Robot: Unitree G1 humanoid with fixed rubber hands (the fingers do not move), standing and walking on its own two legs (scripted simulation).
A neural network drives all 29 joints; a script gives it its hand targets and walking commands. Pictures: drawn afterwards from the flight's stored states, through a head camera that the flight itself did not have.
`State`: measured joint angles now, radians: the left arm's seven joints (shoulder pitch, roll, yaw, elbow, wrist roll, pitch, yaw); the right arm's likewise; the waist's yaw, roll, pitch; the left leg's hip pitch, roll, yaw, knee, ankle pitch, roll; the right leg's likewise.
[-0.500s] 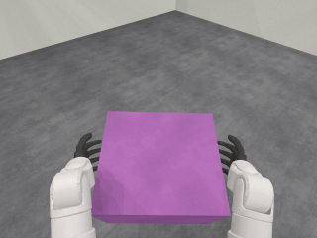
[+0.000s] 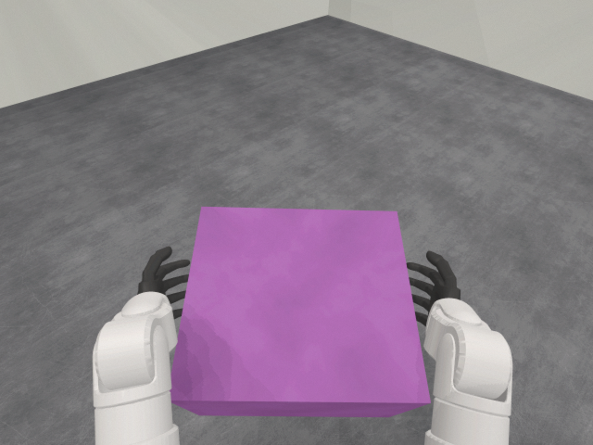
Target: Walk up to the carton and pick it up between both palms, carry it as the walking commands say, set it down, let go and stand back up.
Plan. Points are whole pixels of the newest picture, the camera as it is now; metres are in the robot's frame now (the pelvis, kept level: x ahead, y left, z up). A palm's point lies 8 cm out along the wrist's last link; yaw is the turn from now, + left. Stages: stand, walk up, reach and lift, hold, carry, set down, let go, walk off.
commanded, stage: carry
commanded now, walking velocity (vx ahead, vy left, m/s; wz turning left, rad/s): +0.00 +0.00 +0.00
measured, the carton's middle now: (297, 314) +0.30 +0.00 +0.01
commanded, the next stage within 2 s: none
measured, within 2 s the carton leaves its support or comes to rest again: neither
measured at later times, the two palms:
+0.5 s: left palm (163, 306) +0.26 +0.17 +0.09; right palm (449, 311) +0.27 -0.18 +0.09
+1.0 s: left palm (223, 334) +0.24 +0.09 +0.07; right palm (517, 344) +0.23 -0.26 +0.08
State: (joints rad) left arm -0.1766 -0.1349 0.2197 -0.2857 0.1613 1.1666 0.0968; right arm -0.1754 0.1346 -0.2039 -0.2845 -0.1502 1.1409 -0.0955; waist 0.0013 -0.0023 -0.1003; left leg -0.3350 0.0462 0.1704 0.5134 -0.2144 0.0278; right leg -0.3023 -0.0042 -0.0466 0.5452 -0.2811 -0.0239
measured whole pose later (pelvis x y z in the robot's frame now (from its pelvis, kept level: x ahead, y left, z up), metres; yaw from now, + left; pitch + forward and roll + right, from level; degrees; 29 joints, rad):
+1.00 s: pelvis -0.03 -0.08 -0.01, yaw -2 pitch +5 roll +0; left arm -0.15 -0.12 0.21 -0.35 0.15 1.16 0.09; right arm -0.16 0.13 -0.18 -0.33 -0.12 1.13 -0.11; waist -0.01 -0.02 -0.07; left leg -0.36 0.12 0.14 0.60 -0.30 -0.03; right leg -0.55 0.02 -0.08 0.93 -0.43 -0.01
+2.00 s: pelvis -0.15 -0.38 +0.00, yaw +0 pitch +5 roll +1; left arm -0.18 -0.14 0.20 -0.32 0.16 1.13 0.08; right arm -0.17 0.13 -0.21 -0.36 -0.11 1.14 -0.13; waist -0.03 0.03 -0.06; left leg -0.52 0.06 0.13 0.99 -0.55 -0.03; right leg -0.46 0.00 -0.13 0.55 -0.19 -0.09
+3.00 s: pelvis -0.21 -0.54 +0.00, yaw +2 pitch +3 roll +1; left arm -0.17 -0.13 0.22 -0.28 0.16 1.14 0.10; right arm -0.18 0.14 -0.21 -0.28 -0.14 1.13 -0.11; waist -0.01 0.00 -0.10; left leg -0.29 0.04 0.07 0.49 -0.25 -0.03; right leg -0.37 0.03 -0.09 0.49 -0.18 -0.09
